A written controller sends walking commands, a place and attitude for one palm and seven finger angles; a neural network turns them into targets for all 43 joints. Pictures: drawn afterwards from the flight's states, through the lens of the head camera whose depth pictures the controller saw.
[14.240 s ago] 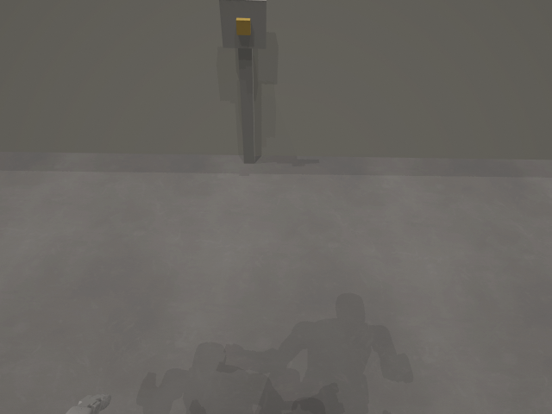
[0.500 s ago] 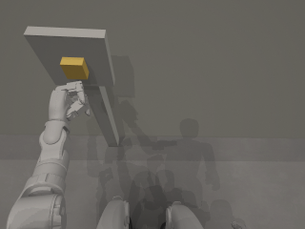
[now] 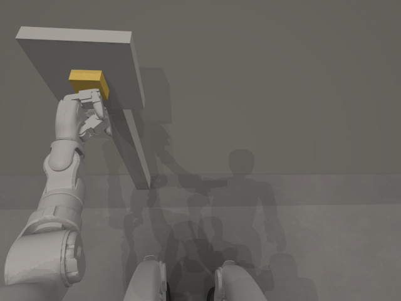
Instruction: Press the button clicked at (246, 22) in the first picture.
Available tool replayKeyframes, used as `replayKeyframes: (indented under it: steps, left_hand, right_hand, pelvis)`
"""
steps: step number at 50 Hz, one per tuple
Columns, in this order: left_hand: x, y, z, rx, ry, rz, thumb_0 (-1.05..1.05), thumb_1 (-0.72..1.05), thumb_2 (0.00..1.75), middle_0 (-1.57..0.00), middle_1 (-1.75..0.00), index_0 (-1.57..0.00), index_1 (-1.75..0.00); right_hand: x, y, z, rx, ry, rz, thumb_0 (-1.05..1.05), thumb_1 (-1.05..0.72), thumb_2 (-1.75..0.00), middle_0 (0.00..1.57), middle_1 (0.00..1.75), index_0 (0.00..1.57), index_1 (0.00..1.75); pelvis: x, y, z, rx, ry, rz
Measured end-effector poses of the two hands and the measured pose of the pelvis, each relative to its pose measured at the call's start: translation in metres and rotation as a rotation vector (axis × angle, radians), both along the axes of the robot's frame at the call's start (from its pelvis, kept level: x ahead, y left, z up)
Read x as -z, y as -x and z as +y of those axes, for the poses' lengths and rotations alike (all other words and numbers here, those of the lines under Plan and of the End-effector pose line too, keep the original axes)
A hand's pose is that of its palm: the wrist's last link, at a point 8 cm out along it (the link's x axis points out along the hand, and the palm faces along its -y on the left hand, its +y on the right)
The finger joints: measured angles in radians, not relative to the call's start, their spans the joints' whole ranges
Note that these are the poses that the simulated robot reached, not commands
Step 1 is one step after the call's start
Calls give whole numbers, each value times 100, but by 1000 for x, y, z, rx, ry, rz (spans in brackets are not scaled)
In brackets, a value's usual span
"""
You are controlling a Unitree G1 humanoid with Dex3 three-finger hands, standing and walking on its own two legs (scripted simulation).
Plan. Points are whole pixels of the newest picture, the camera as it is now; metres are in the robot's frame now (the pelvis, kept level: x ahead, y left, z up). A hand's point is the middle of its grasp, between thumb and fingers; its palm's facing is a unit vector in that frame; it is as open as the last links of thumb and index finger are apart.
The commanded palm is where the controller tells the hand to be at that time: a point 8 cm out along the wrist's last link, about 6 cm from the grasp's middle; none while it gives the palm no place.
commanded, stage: press the button with the knuckle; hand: left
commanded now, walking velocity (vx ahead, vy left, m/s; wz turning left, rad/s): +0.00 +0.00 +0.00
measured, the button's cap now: (90, 83) +0.52 +0.21 +0.08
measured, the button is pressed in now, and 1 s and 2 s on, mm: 0 8 0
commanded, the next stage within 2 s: hold the button down briefly in 0.50 s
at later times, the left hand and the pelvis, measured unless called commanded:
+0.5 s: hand (104, 111) +0.48 +0.19 +0.04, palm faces +0.02 -1.00 -0.04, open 3.6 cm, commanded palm +0.48 +0.21 +0.05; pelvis -0.02 +0.00 -0.01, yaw +0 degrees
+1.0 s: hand (104, 111) +0.48 +0.19 +0.04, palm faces +0.02 -1.00 -0.04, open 3.7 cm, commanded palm +0.48 +0.21 +0.05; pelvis -0.04 +0.01 -0.02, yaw +0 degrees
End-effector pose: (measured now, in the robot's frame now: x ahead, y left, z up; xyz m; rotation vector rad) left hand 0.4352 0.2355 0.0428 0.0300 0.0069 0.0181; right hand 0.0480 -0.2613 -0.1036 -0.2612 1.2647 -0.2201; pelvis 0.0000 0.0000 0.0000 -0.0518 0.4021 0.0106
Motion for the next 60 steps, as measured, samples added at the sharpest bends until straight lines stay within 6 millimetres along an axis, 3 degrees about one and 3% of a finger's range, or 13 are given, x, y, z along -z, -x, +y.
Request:
replayKeyframes:
  steps: [12,36,51,60]
  left_hand:
    - [0,-9,2,-1,-2,-1,3,87,90,-130,-150,-141,-150]
    - [0,-20,5,1,-14,-10,3,88,91,-130,-150,-156,-150]
    - [0,-19,5,-6,-14,-3,3,89,90,-130,-150,-156,-150]
    - [0,-15,5,0,-7,2,3,90,90,-130,-150,-153,-150]
  right_hand:
    - [3,15,2,-3,18,23,1,-90,-90,21,30,20,30]
    - [5,67,0,-4,68,77,0,-90,-90,21,30,21,30]
    - [6,75,3,-14,67,54,0,-90,-90,21,30,21,30]
    - [6,68,6,-9,43,54,1,-90,-90,21,30,21,30]
  pelvis:
    - [5,9,3,-9,14,9]
    - [20,35,4,-22,37,32]
    - [22,43,6,-20,41,34]
    - [18,37,8,-13,35,30]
